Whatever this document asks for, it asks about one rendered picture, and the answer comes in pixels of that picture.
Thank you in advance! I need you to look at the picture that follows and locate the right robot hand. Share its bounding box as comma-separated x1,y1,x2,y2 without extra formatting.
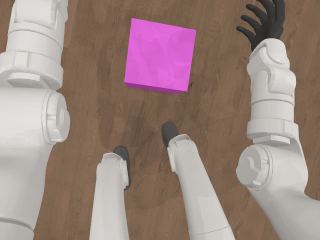
236,0,285,52

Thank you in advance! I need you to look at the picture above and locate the robot left forearm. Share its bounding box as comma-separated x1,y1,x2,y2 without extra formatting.
0,0,68,91

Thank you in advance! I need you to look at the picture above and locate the carton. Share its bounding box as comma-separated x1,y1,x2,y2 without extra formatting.
124,18,196,94

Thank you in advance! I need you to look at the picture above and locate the right robot thigh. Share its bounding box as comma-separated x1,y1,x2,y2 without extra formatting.
167,139,236,240

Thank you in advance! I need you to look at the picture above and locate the robot right upper arm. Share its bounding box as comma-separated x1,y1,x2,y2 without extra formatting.
236,144,320,240

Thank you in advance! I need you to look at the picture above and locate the robot left shin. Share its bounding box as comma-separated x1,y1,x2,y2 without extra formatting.
96,152,122,175

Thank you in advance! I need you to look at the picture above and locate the robot right forearm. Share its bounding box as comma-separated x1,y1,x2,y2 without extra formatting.
246,38,306,163

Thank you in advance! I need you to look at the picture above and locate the robot left upper arm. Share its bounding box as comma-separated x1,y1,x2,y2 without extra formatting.
0,86,70,240

